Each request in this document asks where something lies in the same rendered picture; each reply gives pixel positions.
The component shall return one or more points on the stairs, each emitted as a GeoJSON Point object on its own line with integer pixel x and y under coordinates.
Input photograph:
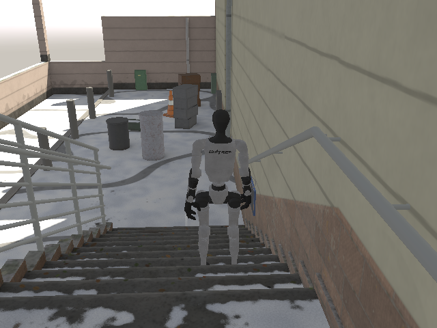
{"type": "Point", "coordinates": [157, 259]}

